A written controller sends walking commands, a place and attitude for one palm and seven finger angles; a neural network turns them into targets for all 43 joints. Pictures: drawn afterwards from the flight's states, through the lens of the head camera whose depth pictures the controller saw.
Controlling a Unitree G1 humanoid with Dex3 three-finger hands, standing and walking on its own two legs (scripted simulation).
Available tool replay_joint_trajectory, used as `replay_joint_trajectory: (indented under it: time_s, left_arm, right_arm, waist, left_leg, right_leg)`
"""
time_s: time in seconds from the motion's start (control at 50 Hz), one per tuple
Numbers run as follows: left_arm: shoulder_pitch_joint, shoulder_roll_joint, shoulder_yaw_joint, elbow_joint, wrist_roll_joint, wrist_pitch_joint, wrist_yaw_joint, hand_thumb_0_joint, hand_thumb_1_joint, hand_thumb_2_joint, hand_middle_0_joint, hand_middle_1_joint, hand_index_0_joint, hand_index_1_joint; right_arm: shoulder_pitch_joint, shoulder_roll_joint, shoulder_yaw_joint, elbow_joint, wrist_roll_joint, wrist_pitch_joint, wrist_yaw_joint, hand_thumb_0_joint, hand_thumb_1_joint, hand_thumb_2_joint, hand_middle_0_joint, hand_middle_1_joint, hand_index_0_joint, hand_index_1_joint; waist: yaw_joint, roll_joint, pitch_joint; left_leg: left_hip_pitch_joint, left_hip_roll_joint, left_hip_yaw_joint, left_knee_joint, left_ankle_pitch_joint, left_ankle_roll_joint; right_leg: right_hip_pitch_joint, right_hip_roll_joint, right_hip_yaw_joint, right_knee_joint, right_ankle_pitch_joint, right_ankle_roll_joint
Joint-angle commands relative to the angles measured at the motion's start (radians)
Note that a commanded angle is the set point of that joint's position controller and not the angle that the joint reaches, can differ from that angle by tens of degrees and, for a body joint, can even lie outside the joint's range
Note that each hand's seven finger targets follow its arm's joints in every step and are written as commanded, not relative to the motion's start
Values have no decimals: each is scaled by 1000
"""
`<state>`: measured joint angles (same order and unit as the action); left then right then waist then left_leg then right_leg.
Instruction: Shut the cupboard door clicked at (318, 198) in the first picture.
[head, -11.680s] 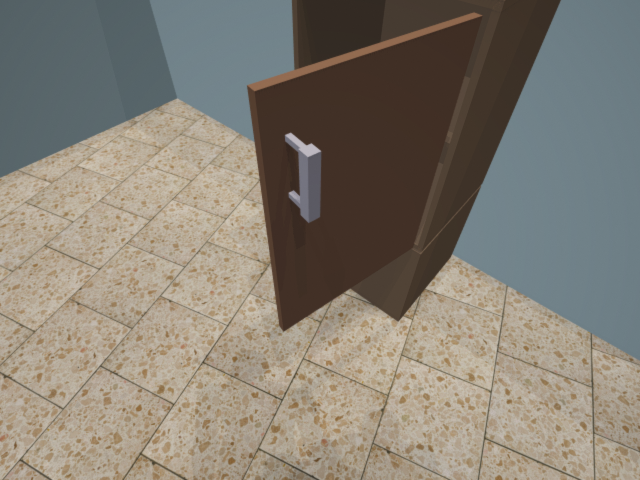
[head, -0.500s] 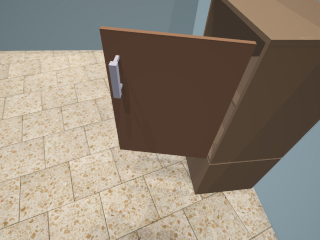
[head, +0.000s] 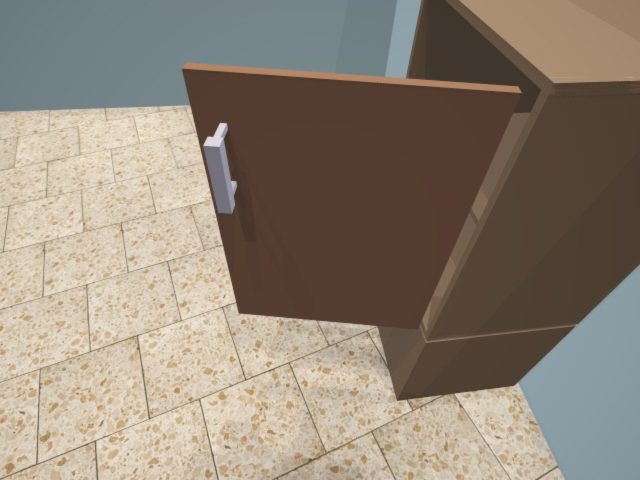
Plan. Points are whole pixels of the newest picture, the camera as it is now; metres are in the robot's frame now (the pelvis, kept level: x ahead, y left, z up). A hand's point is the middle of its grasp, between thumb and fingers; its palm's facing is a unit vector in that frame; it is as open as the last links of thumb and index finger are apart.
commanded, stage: come to a stop and stand still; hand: left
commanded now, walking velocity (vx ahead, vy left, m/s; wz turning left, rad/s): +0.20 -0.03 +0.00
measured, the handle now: (224, 168) +0.50 +0.19 +0.12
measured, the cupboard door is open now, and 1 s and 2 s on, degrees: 78 78 78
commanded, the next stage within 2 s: look again from close up in 1.54 s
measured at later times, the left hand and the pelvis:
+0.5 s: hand out of the picture +0.10 +0.18 -0.18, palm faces +0.05 -0.98 -0.21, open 7.3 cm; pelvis +0.05 +0.00 -0.01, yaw +1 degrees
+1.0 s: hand out of the picture +0.04 +0.19 -0.15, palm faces +0.00 -0.96 -0.28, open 7.4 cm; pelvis +0.02 -0.01 +0.00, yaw +0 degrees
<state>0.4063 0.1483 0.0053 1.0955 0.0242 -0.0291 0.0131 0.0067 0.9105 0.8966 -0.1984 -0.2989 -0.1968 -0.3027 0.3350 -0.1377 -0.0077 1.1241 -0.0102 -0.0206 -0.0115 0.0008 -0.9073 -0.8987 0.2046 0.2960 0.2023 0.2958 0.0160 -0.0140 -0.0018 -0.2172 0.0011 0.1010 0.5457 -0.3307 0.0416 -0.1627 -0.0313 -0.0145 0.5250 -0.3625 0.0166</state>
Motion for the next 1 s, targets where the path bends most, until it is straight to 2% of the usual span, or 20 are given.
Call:
replay_joint_trajectory:
  time_s: [0.0, 0.04, 0.08, 0.1, 0.12, 0.14, 0.2, 0.26, 0.32, 0.38, 0.44, 0.48, 0.52, 0.54, 0.56, 0.58, 0.62, 0.68, 0.8, 0.98]
  left_arm:
    - [148, 126, 38, 2, -3, -12, 16, 0, 900, 900, -200, -300, -200, -300]
    - [154, 127, 45, 4, -2, -13, 19, 0, 900, 900, -200, -300, -200, -300]
    - [86, 99, 38, -14, -3, -10, 17, 0, 900, 900, -200, -300, -200, -300]
    - [34, 61, 25, -41, -6, -12, 16, 0, 900, 900, -200, -300, -200, -300]
    - [-55, 45, 15, -73, -11, -17, 25, 0, 900, 900, -200, -300, -200, -300]
    - [-92, 55, 23, -75, -10, -7, 31, 0, 900, 900, -200, -300, -200, -300]
    - [-76, 6, 17, -63, -12, 13, 24, 0, 900, 900, -200, -300, -200, -300]
    - [39, 36, 27, -30, -9, 21, 20, 0, 900, 900, -200, -300, -200, -300]
    - [10, 129, 38, -47, -10, 18, 22, 0, 900, 900, -200, -300, -200, -300]
    - [-41, 142, 40, -64, -10, 17, 32, 0, 900, 900, -200, -300, -200, -300]
    - [-104, 141, 47, -96, -12, 28, 37, 0, 900, 900, -200, -300, -200, -300]
    - [-157, 106, 41, -124, -14, 40, 33, 0, 900, 900, -200, -300, -200, -300]
    - [-189, 80, 40, -135, -8, 52, 32, 0, 900, 900, -200, -300, -200, -300]
    - [-182, 77, 40, -135, -6, 57, 31, 0, 900, 900, -200, -300, -200, -300]
    - [-24, 142, 33, -75, -14, 34, 58, 0, 900, 900, -200, -300, -200, -300]
    - [-78, 174, 43, -120, -7, 23, 49, 0, 900, 900, -200, -300, -200, -300]
    - [-166, 170, 33, -131, -12, 7, 35, 0, 900, 900, -200, -300, -200, -300]
    - [-196, 125, 19, -146, -9, 28, 25, 0, 900, 900, -200, -300, -200, -300]
    - [-171, 148, 18, -115, -7, 20, 11, 0, 900, 900, -200, -300, -200, -300]
    - [-175, 182, 20, -75, -13, -3, 11, 0, 900, 900, -200, -300, -200, -300]
  right_arm:
    - [-16, -66, -15, -73, -4, -33, -5, 0, -900, -900, 200, 300, 200, 300]
    - [-30, -52, -13, -78, -4, -37, -4, 0, -900, -900, 200, 300, 200, 300]
    - [81, -73, -17, -34, -4, -47, -12, 0, -900, -900, 200, 300, 200, 300]
    - [207, -135, -31, 15, -7, -49, -29, 0, -900, -900, 200, 300, 200, 300]
    - [289, -140, -22, 52, -10, -44, -40, 0, -900, -900, 200, 300, 200, 300]
    - [264, -116, -6, 54, -13, -33, -47, 0, -900, -900, 200, 300, 200, 300]
    - [80, -103, -3, -7, -12, -26, -49, 0, -900, -900, 200, 300, 200, 300]
    - [1, -121, -17, -43, 6, -22, -48, 0, -900, -900, 200, 300, 200, 300]
    - [50, -72, -34, -46, 12, 0, -40, 0, -900, -900, 200, 300, 200, 300]
    - [81, -37, -39, -32, 15, 18, -36, 0, -900, -900, 200, 300, 200, 300]
    - [79, -42, -41, -31, 12, 18, -33, 0, -900, -900, 200, 300, 200, 300]
    - [39, -79, -45, -47, -2, 14, -38, 0, -900, -900, 200, 300, 200, 300]
    - [-10, -81, -37, -61, -9, 9, -37, 0, -900, -900, 200, 300, 200, 300]
    - [-27, -88, -37, -70, -10, 7, -37, 0, -900, -900, 200, 300, 200, 300]
    - [-131, -200, -63, -153, 19, -1, -28, 0, -900, -900, 200, 300, 200, 300]
    - [-83, -123, -55, -196, 7, 1, -21, 0, -900, -900, 200, 300, 200, 300]
    - [7, -77, -40, -193, 1, 11, -12, 0, -900, -900, 200, 300, 200, 300]
    - [-13, -125, -34, -205, -12, -5, -13, 0, -900, -900, 200, 300, 200, 300]
    - [-33, -176, -29, -214, -12, -10, -11, 0, -900, -900, 200, 300, 200, 300]
    - [14, -181, -15, -141, -9, -13, -9, 0, -900, -900, 200, 300, 200, 300]
  waist:
    - [15, -168, 94]
    - [9, -147, 99]
    - [-63, -4, 51]
    - [-103, 180, 25]
    - [-126, 324, 41]
    - [-99, 210, 79]
    - [-25, 116, 137]
    - [35, 77, 60]
    - [-1, -28, 38]
    - [-16, -158, -35]
    - [-22, -83, -51]
    - [-18, 114, 6]
    - [-8, 150, 76]
    - [1, 131, 85]
    - [46, 188, -29]
    - [8, 98, -47]
    - [-51, -50, -68]
    - [-20, 148, 84]
    - [-10, 32, 135]
    - [-34, -23, 69]
  left_leg:
    - [-194, 11, 14, 90, 24, 4]
    - [-187, 8, 29, 89, 1, 0]
    - [100, 53, -25, -66, 275, 24]
    - [301, 188, -187, -60, 710, 90]
    - [403, 330, -305, -123, 1194, 168]
    - [356, 356, -276, -109, 1278, 192]
    - [168, 276, -155, -138, 1081, 136]
    - [74, 183, -78, -60, 814, 46]
    - [-45, 49, -61, -15, 207, -20]
    - [-11, 40, -39, 49, 103, -39]
    - [35, 65, -57, -67, 249, -37]
    - [71, 152, -114, -133, 606, -4]
    - [21, 208, -147, -181, 685, 48]
    - [4, 223, -156, -186, 663, 69]
    - [85, 232, -99, 74, 871, 18]
    - [4, 118, -72, 86, 531, -24]
    - [15, 65, -76, -41, 41, -32]
    - [-62, 153, -174, -216, 134, 15]
    - [-104, 124, -159, -293, -98, 19]
    - [23, 96, -107, -239, 28, 5]
  right_leg:
    - [84, -160, 196, -134, 266, -151]
    - [81, -182, 203, -111, 367, -175]
    - [-65, -77, 50, 100, 537, -121]
    - [-256, 4, -43, 306, 442, -62]
    - [-433, 34, -66, 472, -140, -38]
    - [-443, -6, -2, 504, -238, -46]
    - [-273, -46, -25, 240, -109, -30]
    - [-16, -19, -65, -43, 323, -21]
    - [42, -197, 114, 11, 863, -121]
    - [51, -238, 134, 3, 984, -169]
    - [25, -198, 98, 45, 848, -146]
    - [-66, -84, 14, 95, 529, -62]
    - [-100, -23, -11, 149, 127, -38]
    - [-99, -21, -6, 150, 63, -36]
    - [-104, -79, 39, 22, 229, -55]
    - [-54, -108, 94, 19, 449, -96]
    - [-97, -173, 141, -29, 339, -125]
    - [-141, -32, 19, 21, 113, -58]
    - [-98, -39, 61, -60, 99, -65]
    - [-94, -84, 117, -139, 116, -77]
